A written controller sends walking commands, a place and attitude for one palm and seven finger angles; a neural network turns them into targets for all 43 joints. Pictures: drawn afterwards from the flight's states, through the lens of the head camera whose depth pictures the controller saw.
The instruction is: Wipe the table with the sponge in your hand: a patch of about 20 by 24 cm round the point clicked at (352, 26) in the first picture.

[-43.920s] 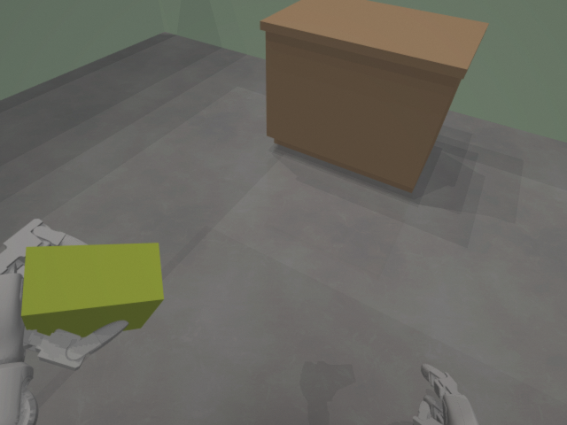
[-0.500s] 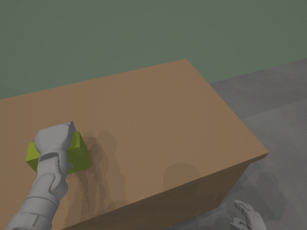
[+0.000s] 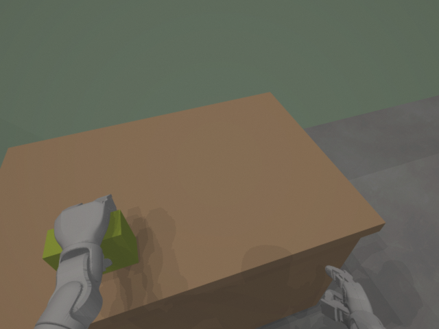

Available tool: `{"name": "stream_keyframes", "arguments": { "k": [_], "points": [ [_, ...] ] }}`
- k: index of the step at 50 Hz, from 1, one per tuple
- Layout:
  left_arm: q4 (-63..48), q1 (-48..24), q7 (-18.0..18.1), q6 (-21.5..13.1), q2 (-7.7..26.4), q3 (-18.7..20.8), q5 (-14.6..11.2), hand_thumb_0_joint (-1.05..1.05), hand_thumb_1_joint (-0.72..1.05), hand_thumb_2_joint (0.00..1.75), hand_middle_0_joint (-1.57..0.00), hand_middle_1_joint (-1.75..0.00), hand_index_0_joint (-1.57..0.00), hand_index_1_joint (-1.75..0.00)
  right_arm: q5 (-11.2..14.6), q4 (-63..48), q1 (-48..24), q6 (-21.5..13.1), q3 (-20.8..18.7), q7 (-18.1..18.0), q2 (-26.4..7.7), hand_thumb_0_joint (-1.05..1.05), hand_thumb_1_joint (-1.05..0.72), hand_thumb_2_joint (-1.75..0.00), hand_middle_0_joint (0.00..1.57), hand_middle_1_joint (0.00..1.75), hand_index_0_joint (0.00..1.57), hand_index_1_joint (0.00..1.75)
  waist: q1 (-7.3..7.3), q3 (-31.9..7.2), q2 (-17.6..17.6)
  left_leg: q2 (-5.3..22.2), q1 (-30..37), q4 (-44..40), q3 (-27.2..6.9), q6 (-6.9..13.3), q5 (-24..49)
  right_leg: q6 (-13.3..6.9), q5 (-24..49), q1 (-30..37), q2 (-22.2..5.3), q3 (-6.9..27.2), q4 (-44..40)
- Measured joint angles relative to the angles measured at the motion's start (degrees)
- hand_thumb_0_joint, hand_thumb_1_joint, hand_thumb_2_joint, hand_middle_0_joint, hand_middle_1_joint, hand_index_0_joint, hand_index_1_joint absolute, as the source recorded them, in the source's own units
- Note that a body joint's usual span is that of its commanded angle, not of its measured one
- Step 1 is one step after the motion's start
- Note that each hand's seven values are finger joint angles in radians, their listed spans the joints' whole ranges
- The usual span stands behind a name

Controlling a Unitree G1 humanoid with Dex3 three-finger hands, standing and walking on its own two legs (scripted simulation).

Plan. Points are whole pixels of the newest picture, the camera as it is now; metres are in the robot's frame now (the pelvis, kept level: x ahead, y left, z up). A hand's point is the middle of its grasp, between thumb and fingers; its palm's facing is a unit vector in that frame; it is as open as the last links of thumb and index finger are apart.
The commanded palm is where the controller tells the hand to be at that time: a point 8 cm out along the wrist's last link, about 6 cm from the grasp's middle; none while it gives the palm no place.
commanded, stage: wipe back along the first lane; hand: left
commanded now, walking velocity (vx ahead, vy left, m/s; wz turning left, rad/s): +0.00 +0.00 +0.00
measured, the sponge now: (99, 251) +0.25 +0.29 -0.02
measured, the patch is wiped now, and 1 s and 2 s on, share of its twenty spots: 1.00 1.00 1.00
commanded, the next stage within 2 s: lift the sponge slowly off the table in 0.20 s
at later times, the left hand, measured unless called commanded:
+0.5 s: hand (94, 255) +0.22 +0.27 +0.03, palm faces -0.02 -0.11 -0.99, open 10.2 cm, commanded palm +0.19 +0.27 +0.08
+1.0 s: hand (89, 258) +0.21 +0.27 +0.04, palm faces -0.02 -0.15 -0.99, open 10.2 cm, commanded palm +0.19 +0.27 +0.12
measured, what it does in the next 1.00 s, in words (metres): stands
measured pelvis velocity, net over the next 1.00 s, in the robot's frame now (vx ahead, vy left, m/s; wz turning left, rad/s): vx -0.01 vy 0.00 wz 0.00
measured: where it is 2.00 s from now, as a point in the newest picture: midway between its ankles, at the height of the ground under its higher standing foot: outside the picture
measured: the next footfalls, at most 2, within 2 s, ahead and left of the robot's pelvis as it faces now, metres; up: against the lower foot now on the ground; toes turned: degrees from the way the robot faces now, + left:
none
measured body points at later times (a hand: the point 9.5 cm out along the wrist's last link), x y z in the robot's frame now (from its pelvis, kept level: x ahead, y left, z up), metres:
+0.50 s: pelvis -0.02 +0.00 +0.00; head -0.03 -0.03 +0.45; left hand +0.22 +0.27 +0.08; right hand +0.21 -0.22 -0.09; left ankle -0.01 +0.11 -0.74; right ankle -0.02 -0.11 -0.74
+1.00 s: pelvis -0.01 +0.00 +0.01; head -0.03 -0.03 +0.45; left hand +0.21 +0.27 +0.10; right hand +0.24 -0.20 -0.07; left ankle -0.01 +0.11 -0.74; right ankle -0.02 -0.11 -0.74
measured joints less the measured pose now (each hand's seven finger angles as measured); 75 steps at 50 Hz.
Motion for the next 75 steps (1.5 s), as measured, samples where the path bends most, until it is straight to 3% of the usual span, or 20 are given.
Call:
{"name": "stream_keyframes", "arguments": {
  "k": [17, 33, 46, 55, 66, 75],
  "points": [
    [-5.1, 5.6, -0.2, 0.2, 0.0, -0.9, -0.2, 0.00, -0.49, 1.07, -0.66, -1.39, -0.68, -1.37, -0.1, 0.1, 0.3, -0.3, -0.1, -0.1, -0.2, 0.01, -0.90, -0.90, 0.20, 0.30, 0.20, 0.30, 0.05, 0.7, 0.6, 0.3, 1.2, -0.2, 0.4, -0.2, 0.7, -0.2, 0.8, 0.9, 0.3, 0.5, 0.0],
    [-6.1, 5.4, -2.5, -0.2, 0.6, -0.1, -1.5, 0.00, -0.50, 1.07, -0.69, -1.36, -0.71, -1.34, -0.8, 1.2, -0.9, -1.5, -0.1, -1.4, 0.2, 0.01, -0.90, -0.90, 0.20, 0.30, 0.20, 0.30, 0.48, 2.4, 0.5, 0.6, 3.6, -2.0, 0.3, -0.3, 1.7, -0.4, 1.9, 3.4, 0.6, 0.5, -2.0],
    [-9.9, 7.4, -4.3, -0.4, 0.8, -0.2, -2.2, 0.00, -0.51, 1.07, -0.71, -1.34, -0.73, -1.32, -1.4, 1.7, -2.3, -2.2, -0.1, -1.4, 0.2, 0.01, -0.90, -0.90, 0.20, 0.30, 0.20, 0.30, 1.60, 3.4, 0.7, 0.5, 6.2, -3.7, 0.1, -0.3, 2.2, -0.4, 2.6, 6.3, 0.6, 0.4, -4.2],
    [-9.7, 4.3, -5.5, 0.2, 1.6, -0.9, -1.8, 0.00, -0.52, 1.07, -0.71, -1.33, -0.74, -1.31, -1.4, 2.3, -3.3, -2.4, 0.3, -2.1, 0.4, 0.01, -0.90, -0.90, 0.20, 0.30, 0.20, 0.30, 1.97, 4.7, 0.7, 0.3, 7.8, -5.3, -0.2, -0.2, 3.1, -0.4, 3.5, 8.1, 0.4, 0.1, -5.9],
    [-12.9, 4.8, -7.7, 2.7, 2.3, 0.1, -2.9, 0.00, -0.52, 1.07, -0.71, -1.33, -0.73, -1.31, -1.3, 2.3, -3.8, -1.3, 1.1, -1.2, 0.1, 0.01, -0.90, -0.90, 0.20, 0.30, 0.20, 0.30, 1.31, 4.4, 1.2, 0.2, 9.3, -7.0, 0.4, -0.2, 3.8, -0.2, 4.0, 9.1, 0.3, 0.8, -7.0],
    [-14.0, 4.2, -9.5, 2.6, 3.8, 0.4, -3.0, 0.00, -0.52, 1.07, -0.71, -1.33, -0.74, -1.31, -1.4, 2.4, -3.8, -1.6, 1.2, -1.8, -0.5, 0.01, -0.90, -0.90, 0.20, 0.30, 0.21, 0.31, 1.94, 5.3, 1.0, 0.3, 9.8, -7.2, -0.2, -0.3, 4.0, -0.4, 4.3, 10.0, 0.4, 0.3, -7.6]
  ]
}}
